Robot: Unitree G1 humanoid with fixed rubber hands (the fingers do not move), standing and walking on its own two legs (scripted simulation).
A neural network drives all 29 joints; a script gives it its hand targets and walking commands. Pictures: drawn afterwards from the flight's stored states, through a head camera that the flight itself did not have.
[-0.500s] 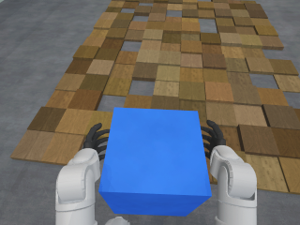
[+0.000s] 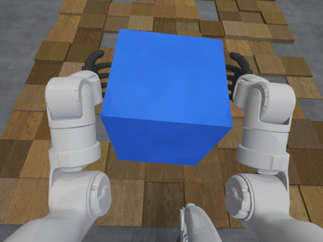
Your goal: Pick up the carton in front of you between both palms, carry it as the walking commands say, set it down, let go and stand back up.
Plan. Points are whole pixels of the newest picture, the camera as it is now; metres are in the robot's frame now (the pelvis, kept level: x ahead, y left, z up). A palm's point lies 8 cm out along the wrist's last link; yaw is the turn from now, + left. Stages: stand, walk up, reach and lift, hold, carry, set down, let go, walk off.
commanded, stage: carry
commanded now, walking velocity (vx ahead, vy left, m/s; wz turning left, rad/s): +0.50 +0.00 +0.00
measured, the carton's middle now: (163, 107) +0.41 -0.01 +0.08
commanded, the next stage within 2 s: none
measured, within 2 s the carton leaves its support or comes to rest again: neither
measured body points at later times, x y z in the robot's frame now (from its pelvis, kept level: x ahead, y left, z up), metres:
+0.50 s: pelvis +0.35 -0.04 +0.03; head +0.45 -0.04 +0.46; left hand +0.74 +0.15 +0.16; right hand +0.77 -0.15 +0.16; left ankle +0.41 +0.10 -0.63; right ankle +0.32 -0.09 -0.71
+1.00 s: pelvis +0.68 -0.02 +0.04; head +0.73 -0.01 +0.48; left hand +1.08 +0.12 +0.19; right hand +1.07 -0.18 +0.20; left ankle +0.58 +0.06 -0.70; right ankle +0.81 -0.13 -0.67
